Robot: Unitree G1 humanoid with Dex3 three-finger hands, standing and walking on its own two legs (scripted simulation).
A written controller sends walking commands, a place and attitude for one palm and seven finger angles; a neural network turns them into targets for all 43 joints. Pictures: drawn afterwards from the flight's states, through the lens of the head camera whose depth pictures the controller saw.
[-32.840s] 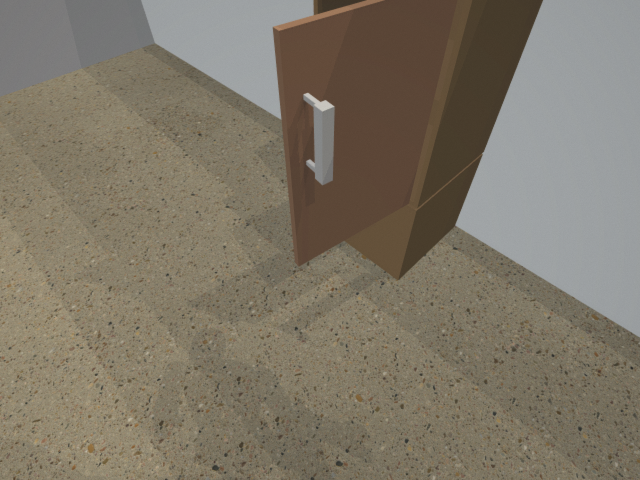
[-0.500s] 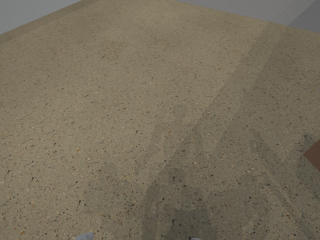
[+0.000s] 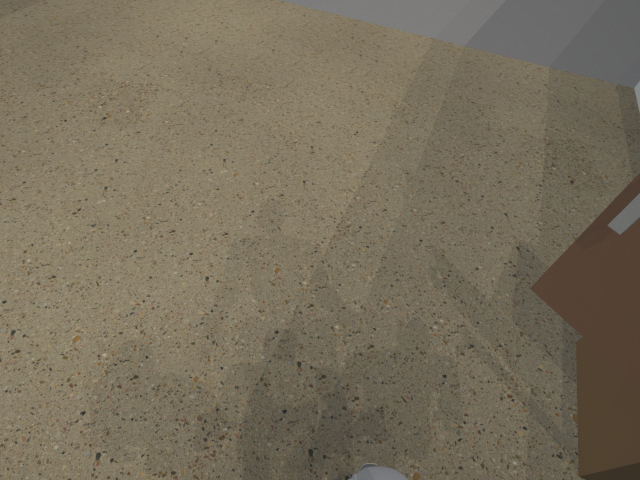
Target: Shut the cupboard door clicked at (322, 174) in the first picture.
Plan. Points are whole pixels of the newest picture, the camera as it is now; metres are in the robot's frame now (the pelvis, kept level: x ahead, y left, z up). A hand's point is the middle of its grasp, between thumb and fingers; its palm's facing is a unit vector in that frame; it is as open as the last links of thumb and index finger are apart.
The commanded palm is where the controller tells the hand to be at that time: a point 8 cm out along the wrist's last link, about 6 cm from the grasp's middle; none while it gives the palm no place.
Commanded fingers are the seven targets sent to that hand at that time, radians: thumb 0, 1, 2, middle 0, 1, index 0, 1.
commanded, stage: turn to face it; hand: left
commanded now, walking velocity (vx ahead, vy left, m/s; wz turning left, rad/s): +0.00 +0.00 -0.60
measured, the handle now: out of the picture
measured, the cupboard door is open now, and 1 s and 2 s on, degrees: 56 56 56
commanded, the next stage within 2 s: take the last steps up to it in 1.42 s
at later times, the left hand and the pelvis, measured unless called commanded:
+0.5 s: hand (227, 452) +0.17 +0.14 -0.15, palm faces -0.30 -0.91 -0.28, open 7.4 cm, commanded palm none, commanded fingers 0.00 0.90 0.90 -0.20 -0.30 -0.20 -0.30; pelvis +0.02 -0.03 +0.00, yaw -19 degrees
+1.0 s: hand (240, 388) +0.26 +0.14 -0.16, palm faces -0.55 -0.81 -0.22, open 7.4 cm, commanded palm none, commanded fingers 0.00 0.90 0.90 -0.20 -0.30 -0.20 -0.30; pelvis +0.06 +0.02 +0.01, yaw -36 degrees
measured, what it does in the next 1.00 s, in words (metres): steps on the spot, turning right: right foot, then left foot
